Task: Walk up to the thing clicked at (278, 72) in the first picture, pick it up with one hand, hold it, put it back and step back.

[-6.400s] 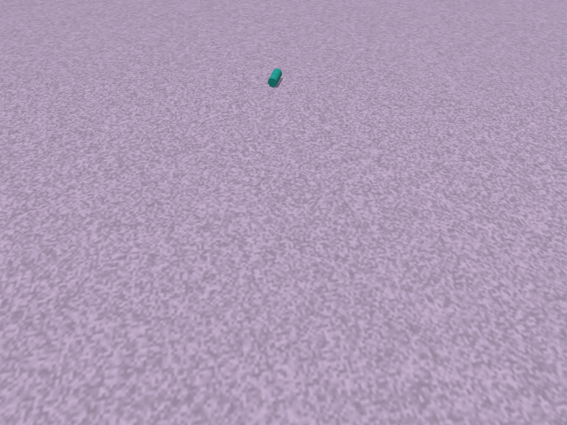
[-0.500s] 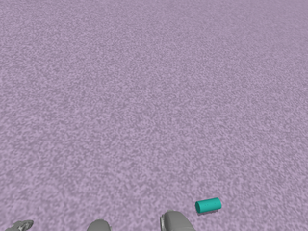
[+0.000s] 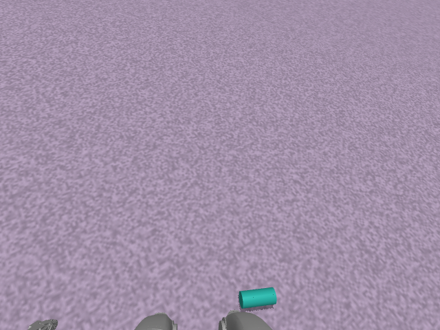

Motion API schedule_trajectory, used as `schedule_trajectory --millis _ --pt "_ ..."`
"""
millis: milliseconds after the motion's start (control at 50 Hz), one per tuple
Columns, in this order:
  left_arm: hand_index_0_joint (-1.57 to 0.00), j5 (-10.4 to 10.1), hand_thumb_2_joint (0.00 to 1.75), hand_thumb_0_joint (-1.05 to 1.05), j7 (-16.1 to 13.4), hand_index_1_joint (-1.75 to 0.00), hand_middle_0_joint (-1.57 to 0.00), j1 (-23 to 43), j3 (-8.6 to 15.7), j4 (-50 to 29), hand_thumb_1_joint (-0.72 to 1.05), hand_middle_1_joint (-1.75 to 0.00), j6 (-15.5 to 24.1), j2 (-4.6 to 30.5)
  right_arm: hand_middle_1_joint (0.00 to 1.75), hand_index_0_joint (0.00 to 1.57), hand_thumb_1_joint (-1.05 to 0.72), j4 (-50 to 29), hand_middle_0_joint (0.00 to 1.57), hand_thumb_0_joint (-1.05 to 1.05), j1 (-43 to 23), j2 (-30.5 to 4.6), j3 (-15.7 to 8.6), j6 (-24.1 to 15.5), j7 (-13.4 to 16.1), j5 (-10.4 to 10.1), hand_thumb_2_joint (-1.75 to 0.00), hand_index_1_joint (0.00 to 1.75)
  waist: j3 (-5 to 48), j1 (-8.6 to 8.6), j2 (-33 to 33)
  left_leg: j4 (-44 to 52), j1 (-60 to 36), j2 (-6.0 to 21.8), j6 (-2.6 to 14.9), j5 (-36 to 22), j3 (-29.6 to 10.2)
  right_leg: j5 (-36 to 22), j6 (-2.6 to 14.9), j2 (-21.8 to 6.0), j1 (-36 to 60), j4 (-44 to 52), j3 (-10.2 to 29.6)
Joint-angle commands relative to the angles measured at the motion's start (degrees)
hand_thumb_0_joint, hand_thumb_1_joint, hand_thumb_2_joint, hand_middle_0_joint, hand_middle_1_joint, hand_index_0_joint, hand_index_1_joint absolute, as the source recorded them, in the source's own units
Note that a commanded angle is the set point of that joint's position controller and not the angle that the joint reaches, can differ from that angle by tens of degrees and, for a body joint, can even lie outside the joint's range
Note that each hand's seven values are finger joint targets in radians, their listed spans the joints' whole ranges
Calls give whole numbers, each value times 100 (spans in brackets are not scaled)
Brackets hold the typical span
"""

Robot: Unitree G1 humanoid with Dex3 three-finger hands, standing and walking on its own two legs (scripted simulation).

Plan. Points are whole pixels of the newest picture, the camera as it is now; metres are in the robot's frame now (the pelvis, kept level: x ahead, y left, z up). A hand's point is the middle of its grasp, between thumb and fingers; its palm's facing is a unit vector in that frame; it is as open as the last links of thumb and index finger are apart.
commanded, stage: walk up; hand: left
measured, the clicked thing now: (257, 297) +0.33 -0.24 -0.71
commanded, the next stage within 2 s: none
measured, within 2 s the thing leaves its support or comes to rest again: neither
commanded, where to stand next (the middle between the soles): +0.02 -0.48 m, yaw +4 degrees
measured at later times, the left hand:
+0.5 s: hand out of the picture +0.08 +0.03 -0.15, palm faces -0.07 -0.94 -0.34, open 7.4 cm
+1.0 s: hand out of the picture +0.07 -0.17 -0.17, palm faces -0.04 -0.92 -0.40, open 7.4 cm
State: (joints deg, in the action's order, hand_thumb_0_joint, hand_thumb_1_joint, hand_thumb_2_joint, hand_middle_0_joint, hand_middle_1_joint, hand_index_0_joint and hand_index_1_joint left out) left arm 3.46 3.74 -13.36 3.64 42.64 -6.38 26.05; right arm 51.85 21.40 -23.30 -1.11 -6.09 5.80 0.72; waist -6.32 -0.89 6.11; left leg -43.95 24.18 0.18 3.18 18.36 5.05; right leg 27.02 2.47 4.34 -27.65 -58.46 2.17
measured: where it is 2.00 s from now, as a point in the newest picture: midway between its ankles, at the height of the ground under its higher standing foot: outside the picture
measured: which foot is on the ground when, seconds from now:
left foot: down 0.00-0.32, up 0.34-0.54, down 0.56-0.94, up 0.96-1.00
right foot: up 0.00-0.28, down 0.30-0.56, up 0.58-0.92, down 0.94-1.00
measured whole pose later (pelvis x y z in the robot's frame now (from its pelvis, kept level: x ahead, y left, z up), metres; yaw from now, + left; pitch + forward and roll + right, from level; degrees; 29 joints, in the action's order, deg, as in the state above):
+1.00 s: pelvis -0.05 -0.47 -0.04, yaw +0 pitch -2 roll -1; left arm 3.7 4.5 -10.2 7.5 42.1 -4.4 28.3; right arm 52.6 18.6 -31.4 -5.5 -1.9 7.1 2.4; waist -6.9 0.0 3.5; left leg -64.5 35.9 9.3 2.1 30.2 -9.8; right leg 28.0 -2.7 -2.7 -29.9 -59.4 1.1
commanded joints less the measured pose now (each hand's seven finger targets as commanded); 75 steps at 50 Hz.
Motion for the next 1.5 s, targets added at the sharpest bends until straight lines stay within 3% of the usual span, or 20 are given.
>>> schedule_trajectory --millis 0,180,260,280,300,320,480,520,560,580,660,820,900,940,960,1040,1160,1260,1300,1480 --pt "-20 -51 90 0 -63 -30 -20 332 512 -595 90 -30 159 1367 30 20 -90 -247 20 0 569 -2198 -739 -4 258 -79 -90 30 462 87 -808 1819 -942 2071 999 -700 -2469 -305 -113 -579 -1221 -1366 1181" --pt "-20 -68 90 0 184 -30 -20 608 552 -685 90 -30 109 1218 30 20 -90 -495 20 0 410 -2665 -901 13 140 139 -90 30 512 230 -1873 1343 -60 1839 1060 392 -1577 158 -340 -935 -701 -203 107" --pt "-20 -14 90 0 166 -30 -20 -532 743 -160 90 -30 132 1265 30 20 -90 -450 20 0 -171 -2423 -756 159 97 173 -90 30 846 -517 -1252 219 1495 1131 436 1287 -640 -285 -149 -426 1504 1470 -549" --pt "-20 97 90 0 122 -30 -20 -1194 810 -6 90 -30 168 1427 30 20 -90 -424 20 0 -166 -1938 -599 228 114 169 -90 30 937 -948 -116 -1483 2261 756 182 1486 -25 159 47 -546 1966 2046 -71" --pt "-20 112 90 0 52 -30 -20 -903 862 -254 90 -30 278 2077 30 20 -90 -641 20 0 -310 -1448 -451 260 142 21 -90 30 541 -890 1473 -2797 3081 -132 -27 2116 -95 1193 508 -1905 1066 3883 2944" --pt "-20 19 90 0 -18 -30 -20 299 846 -554 90 -30 323 2438 30 20 -90 -632 20 0 -600 -1742 -614 264 299 11 -90 30 279 -399 1249 -3071 2536 94 -3 1772 -872 1739 1005 -2305 409 4726 3971" --pt "-20 51 90 0 -41 -30 -20 965 509 -675 90 -30 216 1320 30 20 -90 447 20 0 1083 -1692 -606 123 91 -123 -90 30 313 267 854 -327 -339 151 58 436 -118 -565 1196 -1490 -41 3025 1138" --pt "-20 25 90 0 -49 -30 -20 877 336 -768 90 -30 158 906 30 20 -90 511 20 0 1604 -1782 -655 25 133 -33 -90 30 495 470 79 1267 -1592 380 85 -264 -841 -1061 756 -1039 -650 1537 563" --pt "-20 17 90 0 -85 -30 -20 461 307 -808 90 -30 150 786 30 20 -90 24 20 0 1128 -2718 -874 -36 258 115 -90 30 443 262 -978 2178 -1805 2807 826 -437 -4544 265 12 -440 -2000 -437 677" --pt "-20 31 90 0 -132 -30 -20 432 449 -721 90 -30 122 1298 30 20 -90 -53 20 0 935 -2820 -921 -37 260 -24 -90 30 515 303 -671 2114 -1478 3049 1190 -645 -4651 518 -51 -626 -1800 -989 1085" --pt "-20 -52 90 0 -68 -30 -20 337 619 -581 90 -30 154 1324 30 20 -90 -257 20 0 466 -2210 -783 -5 234 -7 -90 30 488 19 -918 1429 -645 1896 1080 -991 -2323 -281 -151 -590 -1218 -1677 1048" --pt "-20 -57 90 0 126 -30 -20 623 662 -728 90 -30 120 1226 30 20 -90 -505 20 0 234 -2652 -962 21 174 199 -90 30 529 163 -1860 1352 35 1825 1049 797 -1968 361 -378 -1000 -762 -363 216" --pt "-20 36 90 0 81 -30 -20 -989 842 -34 90 -30 177 1245 30 20 -90 -388 20 0 -236 -2133 -731 209 127 287 -90 30 1098 -794 -729 -749 1721 855 275 1063 -547 166 -137 -360 1766 1568 -475" --pt "-20 51 90 0 -31 -30 -20 -440 899 -388 90 -30 303 2160 30 20 -90 -740 20 0 -673 -1508 -579 274 247 81 -90 30 386 -720 1665 -3069 3085 -260 -53 2006 -772 1256 647 -2046 689 4306 3632" --pt "-20 -42 90 0 -95 -30 -20 226 893 -558 90 -30 342 2230 30 20 -90 -625 20 0 -851 -1710 -654 242 309 28 -90 30 67 -375 877 -3245 2572 48 -73 1657 -1246 1475 667 -2219 252 4603 3913" --pt "-20 -87 90 0 -222 -30 -20 640 654 -308 90 -30 392 1550 30 20 -90 324 20 0 314 -1819 -581 231 75 -78 -90 30 442 139 602 -2695 1206 343 -98 928 -676 1166 989 -1796 353 3305 2054" --pt "-20 -239 90 0 -390 -30 -20 129 437 340 90 -30 768 1375 30 20 -90 -51 20 0 -434 -1377 -384 271 -372 48 -90 30 311 -90 -81 -666 566 239 11 1003 -824 -248 1051 -2335 880 3246 2336" --pt "-20 -368 90 0 -420 -30 -20 204 82 437 90 -30 916 871 30 20 -90 -40 20 0 -595 -1404 -454 213 -410 65 -90 30 823 110 -720 1220 -1755 472 373 -561 -1730 -2168 -23 -1779 -43 2534 990" --pt "-20 -372 90 0 -469 -30 -20 321 128 736 90 -30 938 906 30 20 -90 -107 20 0 -976 -1489 -435 261 -497 -37 -90 30 939 7 -776 1274 -1030 1157 926 -417 -2412 -831 -363 -858 769 2201 8" --pt "-20 -324 90 0 -511 -30 -20 637 48 1130 90 -30 1093 941 30 20 -90 347 20 0 -1351 -955 -206 400 -529 -74 -90 30 932 13 -188 1342 -1114 280 36 -1346 -1141 -2804 139 -1957 1690 3545 569"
